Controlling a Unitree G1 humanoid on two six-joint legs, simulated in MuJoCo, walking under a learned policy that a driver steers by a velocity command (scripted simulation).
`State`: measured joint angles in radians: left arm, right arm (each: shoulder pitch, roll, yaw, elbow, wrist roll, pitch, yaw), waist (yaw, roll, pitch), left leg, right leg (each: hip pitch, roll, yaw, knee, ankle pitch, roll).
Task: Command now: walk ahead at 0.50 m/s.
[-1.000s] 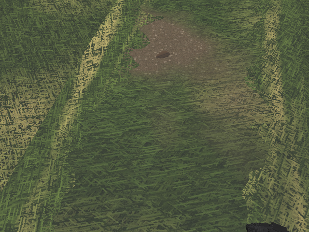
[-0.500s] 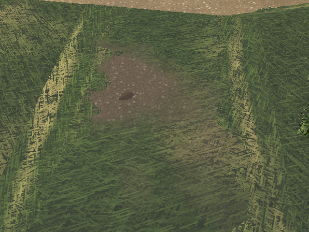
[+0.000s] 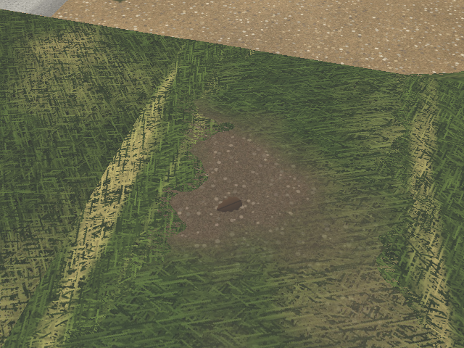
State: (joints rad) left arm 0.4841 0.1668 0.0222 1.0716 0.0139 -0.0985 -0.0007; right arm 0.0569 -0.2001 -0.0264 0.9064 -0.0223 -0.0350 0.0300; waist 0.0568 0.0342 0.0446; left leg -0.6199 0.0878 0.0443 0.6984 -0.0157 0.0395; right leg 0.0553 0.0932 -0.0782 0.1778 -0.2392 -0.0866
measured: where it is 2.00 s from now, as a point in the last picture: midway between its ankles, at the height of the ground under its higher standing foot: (251, 292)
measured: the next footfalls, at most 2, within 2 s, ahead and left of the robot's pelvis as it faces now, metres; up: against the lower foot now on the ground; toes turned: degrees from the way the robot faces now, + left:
left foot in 0.14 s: +0.25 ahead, +0.11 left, +0.00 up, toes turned +4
right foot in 0.70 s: +0.55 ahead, -0.07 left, +0.00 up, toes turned -4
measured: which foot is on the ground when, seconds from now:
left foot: up 0.00-0.12, down 0.14-0.72, up 0.74-1.00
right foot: down 0.00-0.16, up 0.18-0.68, down 0.70-1.00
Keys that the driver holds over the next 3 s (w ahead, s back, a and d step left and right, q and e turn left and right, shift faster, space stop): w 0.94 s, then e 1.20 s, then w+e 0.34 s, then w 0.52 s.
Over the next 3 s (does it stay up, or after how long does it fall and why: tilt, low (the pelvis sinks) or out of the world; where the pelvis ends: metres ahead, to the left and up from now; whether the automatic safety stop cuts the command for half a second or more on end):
stays up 0.73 -0.24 0.00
